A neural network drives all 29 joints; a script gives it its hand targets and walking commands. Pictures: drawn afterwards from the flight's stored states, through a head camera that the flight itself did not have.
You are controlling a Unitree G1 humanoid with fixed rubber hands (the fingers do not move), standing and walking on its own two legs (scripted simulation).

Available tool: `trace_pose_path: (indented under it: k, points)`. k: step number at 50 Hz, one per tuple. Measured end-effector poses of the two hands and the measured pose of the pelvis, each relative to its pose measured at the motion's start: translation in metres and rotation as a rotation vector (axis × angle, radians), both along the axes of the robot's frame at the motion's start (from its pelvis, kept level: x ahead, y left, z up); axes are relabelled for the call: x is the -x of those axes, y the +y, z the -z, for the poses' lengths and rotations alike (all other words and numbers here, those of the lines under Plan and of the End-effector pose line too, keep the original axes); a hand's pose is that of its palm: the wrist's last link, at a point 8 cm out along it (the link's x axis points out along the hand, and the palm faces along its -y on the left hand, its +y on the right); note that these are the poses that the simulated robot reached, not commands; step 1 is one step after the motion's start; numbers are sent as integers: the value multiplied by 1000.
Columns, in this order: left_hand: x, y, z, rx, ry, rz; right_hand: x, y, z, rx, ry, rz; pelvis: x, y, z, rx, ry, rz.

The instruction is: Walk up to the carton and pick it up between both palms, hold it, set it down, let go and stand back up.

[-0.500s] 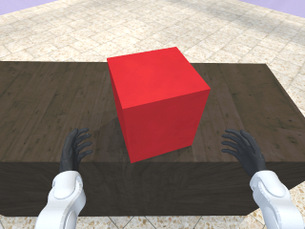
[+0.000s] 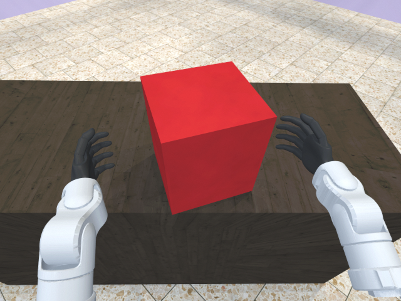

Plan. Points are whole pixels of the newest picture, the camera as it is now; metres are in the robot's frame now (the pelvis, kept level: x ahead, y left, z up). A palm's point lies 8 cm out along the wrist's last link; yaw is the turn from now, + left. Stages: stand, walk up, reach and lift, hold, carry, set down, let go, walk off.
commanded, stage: reach and lift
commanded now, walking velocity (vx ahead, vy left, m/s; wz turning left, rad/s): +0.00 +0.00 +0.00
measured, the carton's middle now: (201, 139) +0.43 +0.01 +0.07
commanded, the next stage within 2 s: none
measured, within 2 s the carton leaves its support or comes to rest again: neither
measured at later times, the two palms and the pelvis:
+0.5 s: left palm (86, 138) +0.33 +0.20 +0.18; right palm (301, 115) +0.40 -0.18 +0.18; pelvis +0.00 +0.00 +0.00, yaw +0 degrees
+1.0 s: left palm (84, 108) +0.38 +0.21 +0.20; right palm (284, 78) +0.46 -0.15 +0.21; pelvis +0.02 +0.00 +0.00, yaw +0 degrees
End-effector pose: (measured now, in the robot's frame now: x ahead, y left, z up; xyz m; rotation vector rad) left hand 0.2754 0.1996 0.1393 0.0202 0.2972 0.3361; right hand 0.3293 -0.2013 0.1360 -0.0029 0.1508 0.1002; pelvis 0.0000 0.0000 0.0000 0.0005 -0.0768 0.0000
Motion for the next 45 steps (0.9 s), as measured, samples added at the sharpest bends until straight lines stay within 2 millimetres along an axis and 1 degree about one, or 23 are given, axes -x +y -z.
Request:
trace_pose_path:
  k: [8, 16, 21, 26, 35, 45]
  points:
    - [-17, 1, -22, 5, -51, -6, -22, 8, -12, 2, 6, -19, 0, 0, 0, 0, 1, 0]
    - [-35, 3, -23, 18, -16, -16, -41, 12, -25, 11, 2, -26, -2, 1, 0, 1, 4, 0]
    - [-45, 3, -30, 23, -32, -12, -55, 15, -35, 11, -1, -29, -4, 1, 0, 2, 8, 0]
    - [-55, 5, -38, 27, -42, -17, -71, 23, -42, 12, 6, -42, -5, 1, -1, 3, 12, 1]
    - [-69, 10, -45, 20, -49, -22, -94, 31, -55, 11, 6, -46, -10, 1, -1, 7, 23, 2]
    - [-93, 12, -56, 18, -49, -16, -120, 40, -71, 15, 8, -53, -17, 3, -2, 11, 38, 3]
